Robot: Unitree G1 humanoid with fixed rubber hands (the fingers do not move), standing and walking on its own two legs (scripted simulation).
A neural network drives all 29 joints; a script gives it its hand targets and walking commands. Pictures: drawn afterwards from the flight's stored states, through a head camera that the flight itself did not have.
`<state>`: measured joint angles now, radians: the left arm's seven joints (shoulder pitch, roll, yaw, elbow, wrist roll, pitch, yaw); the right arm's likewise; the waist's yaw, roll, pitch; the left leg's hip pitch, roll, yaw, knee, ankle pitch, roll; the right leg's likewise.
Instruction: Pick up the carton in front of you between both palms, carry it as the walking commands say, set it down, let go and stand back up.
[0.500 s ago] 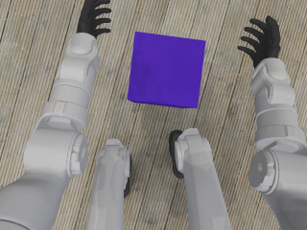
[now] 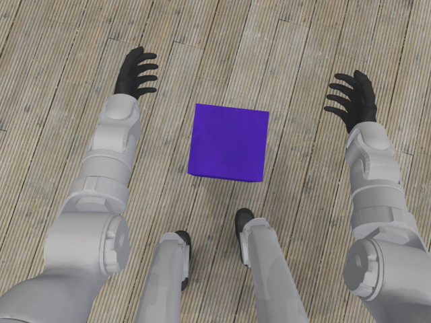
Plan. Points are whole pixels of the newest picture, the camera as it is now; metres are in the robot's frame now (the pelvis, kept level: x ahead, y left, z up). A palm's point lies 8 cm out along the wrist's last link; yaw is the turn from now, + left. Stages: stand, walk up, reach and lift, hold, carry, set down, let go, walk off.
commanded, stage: let go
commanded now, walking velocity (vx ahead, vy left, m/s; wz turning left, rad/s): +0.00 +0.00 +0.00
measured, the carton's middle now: (226, 148) +0.45 -0.07 -0.51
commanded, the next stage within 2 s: stand in 1.22 s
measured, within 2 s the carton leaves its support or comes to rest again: neither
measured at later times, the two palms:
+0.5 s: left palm (57, 185) +0.35 +0.17 +0.01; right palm (424, 207) +0.28 -0.27 +0.03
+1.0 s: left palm out of the picture +0.26 +0.25 +0.07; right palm (416, 255) +0.24 -0.21 +0.07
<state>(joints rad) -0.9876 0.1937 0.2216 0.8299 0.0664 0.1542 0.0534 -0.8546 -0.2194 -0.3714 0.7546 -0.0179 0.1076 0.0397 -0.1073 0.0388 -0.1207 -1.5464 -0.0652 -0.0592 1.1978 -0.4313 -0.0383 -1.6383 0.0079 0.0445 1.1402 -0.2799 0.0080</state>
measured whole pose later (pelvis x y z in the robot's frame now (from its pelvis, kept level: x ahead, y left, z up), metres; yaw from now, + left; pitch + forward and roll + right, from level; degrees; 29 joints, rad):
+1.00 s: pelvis +0.09 +0.02 +0.14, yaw -3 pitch -3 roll -1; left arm 0.23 0.21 0.04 0.44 0.00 0.10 -0.06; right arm 0.21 -0.21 -0.05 0.43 -0.02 0.12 0.07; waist 0.00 0.03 0.08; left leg -0.06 -0.02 -0.06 0.44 -0.33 0.02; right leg -0.15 0.01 0.05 0.41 -0.21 0.03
